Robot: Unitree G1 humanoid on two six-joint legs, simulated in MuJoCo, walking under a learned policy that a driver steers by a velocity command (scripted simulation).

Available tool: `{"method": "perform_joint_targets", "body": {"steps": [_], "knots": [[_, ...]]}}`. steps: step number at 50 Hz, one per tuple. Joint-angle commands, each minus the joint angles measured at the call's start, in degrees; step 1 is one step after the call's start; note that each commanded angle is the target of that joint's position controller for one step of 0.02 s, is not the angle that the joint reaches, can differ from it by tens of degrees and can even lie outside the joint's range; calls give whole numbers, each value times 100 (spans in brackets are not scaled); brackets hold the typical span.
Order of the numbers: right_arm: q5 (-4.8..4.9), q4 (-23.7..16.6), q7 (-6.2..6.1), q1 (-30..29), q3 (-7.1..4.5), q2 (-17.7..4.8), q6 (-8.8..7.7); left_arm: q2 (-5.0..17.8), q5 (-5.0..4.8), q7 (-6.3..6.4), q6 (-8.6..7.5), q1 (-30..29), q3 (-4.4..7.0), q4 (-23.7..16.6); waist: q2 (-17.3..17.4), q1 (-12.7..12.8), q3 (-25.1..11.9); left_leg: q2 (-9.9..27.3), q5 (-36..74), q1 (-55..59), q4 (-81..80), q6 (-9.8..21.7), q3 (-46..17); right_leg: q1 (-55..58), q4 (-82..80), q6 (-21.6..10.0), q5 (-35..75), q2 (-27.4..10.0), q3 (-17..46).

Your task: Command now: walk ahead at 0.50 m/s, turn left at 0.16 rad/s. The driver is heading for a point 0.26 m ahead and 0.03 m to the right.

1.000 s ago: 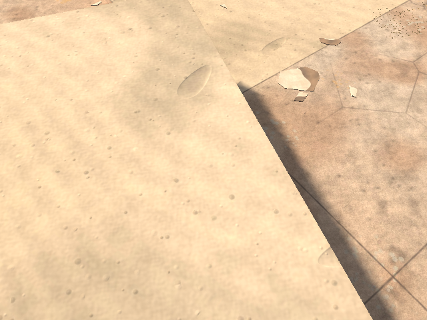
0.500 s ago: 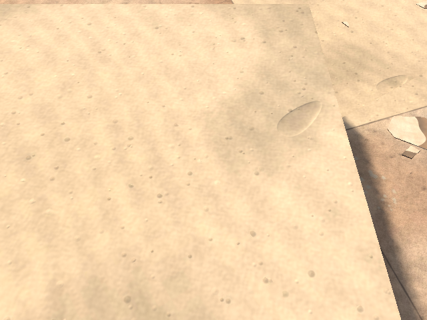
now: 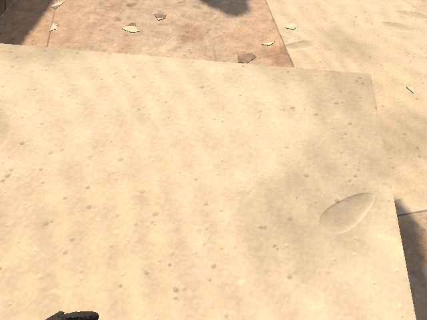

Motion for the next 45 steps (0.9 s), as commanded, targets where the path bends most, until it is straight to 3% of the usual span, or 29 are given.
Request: {"method": "perform_joint_targets", "body": {"steps": [1, 2, 3, 5, 8, 10, 14, 16, 17, 18, 19, 20, 21, 22, 23, 24, 26, 29, 31, 32, 33, 34, 36, 39, 45], "knots": [[3, -659, 21, -491, -114, -806, -175, 717, -19, 26, 63, 1179, 220, 17, -333, 691, -454, 608, 512, -3213, 1717, -57, 87, 3118, -1497, -1081, -1304, -2052, 3116], [-85, -732, 42, -713, -126, -739, -202, 624, 28, 23, 85, 961, 177, 19, -231, 547, -86, 787, 775, -3092, 1329, -80, 189, 2470, -1656, -1076, -668, -1851, 2680], [-111, -719, 52, -639, -140, -668, -194, 537, 94, 26, 68, 806, 127, 4, -395, 358, -32, 925, 921, -2709, 1053, -119, 226, 2057, -1729, -1020, 341, -1691, 2299], [-125, -627, 39, -339, -100, -436, -132, 495, 86, 16, 36, 729, 96, 76, -575, 157, -168, 948, 798, -2182, 592, -287, 394, 1682, -1698, -1046, 2435, -1531, 1602], [-186, -706, 3, -539, 11, -165, -71, 767, 67, 72, 62, 646, 155, 200, -626, 118, -308, 924, 1323, -1807, -563, -470, 628, 1410, -1641, -1024, 3982, -1373, 798], [-173, -713, 28, -785, 47, -121, -70, 874, 32, 129, 169, 724, 181, 279, -665, 239, -449, 818, 2156, -1385, -1344, -481, 760, 1332, -1623, -875, 3963, -1190, 447], [-138, -813, 77, -1330, -6, -261, -90, 922, -11, 189, 350, 1049, 171, 519, -656, 448, -455, 660, 2692, -1186, -2248, -405, 716, 1714, -1376, -746, 3246, -1303, 542], [-164, -870, 104, -1450, -45, -331, -123, 923, -38, 208, 415, 1019, 165, 583, -660, 400, -418, 596, 2582, -1062, -2664, -249, 710, 1881, -1081, -675, 2965, -1383, 701], [-176, -827, 118, -1308, -78, -377, -157, 882, -79, 229, 440, 938, 151, 581, -633, 259, -445, 539, 2877, -727, -3135, -154, 761, 1886, -832, -555, 2683, -1300, 721], [-219, -748, 98, -1110, -131, -524, -184, 788, -56, 239, 442, 1054, 118, 625, -489, 189, -543, 608, 3655, -166, -3546, -16, 677, 1800, -490, -349, 2448, -1092, 679], [-296, -742, 46, -816, -197, -850, -199, 627, 93, 249, 394, 1171, 48, 572, -69, 163, -953, 1244, 5847, 806, -3206, 236, 125, 1344, 122, -80, 1728, -805, 489], [-373, -707, 7, -708, -170, -842, -142, 211, 161, 232, 347, 1920, -85, 684, 821, 432, -1567, 2198, 7303, 2091, -2731, 1104, -759, 381, 990, 282, -374, -465, 301], [-269, -627, 16, -547, -59, -334, -68, 334, 129, 237, 413, 1742, -96, 730, 1016, 135, -1820, 2513, 7019, 1996, -2919, 1531, -1218, 192, 1587, 490, -2467, -398, 447], [-210, -546, 54, -626, 24, -168, -36, 562, 38, 240, 519, 1379, -31, 617, 921, 100, -1515, 2393, 5971, 1655, -3156, 1461, -1273, -63, 1893, 578, -3156, -467, 557], [-221, -518, 80, -847, 14, -262, -8, 618, 7, 285, 646, 1170, 1, 594, 682, 139, -1235, 2244, 4973, 1273, -3361, 1283, -1202, -176, 2032, 631, -3111, -548, 575], [-220, -553, 91, -1174, -12, -407, 11, 657, 35, 333, 770, 1094, 31, 590, 583, 224, -936, 2179, 4246, 710, -3589, 1161, -1075, -86, 1945, 683, -2783, -615, 564], [-258, -605, 78, -1802, -48, -522, 59, 555, 51, 396, 930, 1244, 33, 699, 731, 499, -655, 1808, 3254, -357, -3896, 862, -597, 674, 1267, 719, -1985, -649, 452], [-219, -462, 73, -1866, 3, -305, 118, 294, 113, 366, 946, 1493, -14, 962, 683, 633, -691, 1321, 1857, -865, -3869, 550, 30, 1756, 15, 610, -274, -424, 105], [-215, -225, 103, -1511, 52, -163, 103, 529, 229, 362, 957, 1176, -2, 812, 347, 437, -326, 1020, 137, -1068, -3863, 54, 148, 1744, -546, 377, -142, -777, 477], [-234, -219, 113, -1429, 22, -235, 96, 882, 154, 392, 960, 1004, 73, 779, -108, 207, -9, 795, 171, -943, -3813, -112, 313, 1177, -540, 201, -927, -848, 511], [-247, -193, 86, -1526, 23, -236, 91, 813, 116, 383, 925, 885, 82, 827, -371, 235, 125, 670, 585, -490, -3576, -206, 498, 575, -697, 132, -1626, -769, 525], [-226, -146, 54, -1556, 4, -267, 79, 649, 135, 383, 867, 800, 39, 841, -426, 228, 163, 673, 966, -245, -3383, -199, 526, 406, -814, 181, -1590, -754, 535], [-194, -15, 0, -1458, -6, -224, 78, 527, 138, 385, 750, 748, 4, 910, -551, 202, 50, 685, 1687, -52, -3193, -113, 554, 562, -804, 300, -956, -732, 491], [-170, 182, -8, -1338, -21, -201, 64, 536, 82, 387, 673, 932, 0, 1065, -390, 247, -176, 678, 2512, 142, -3044, -77, 614, 870, -628, 334, -321, -686, 423], [-131, 539, -17, -1278, -44, -232, 118, 520, 61, 409, 730, 1024, -23, 1265, -208, 278, -173, 670, 2991, 281, -2966, -119, 665, 1063, -567, 292, 168, -624, 361]]}}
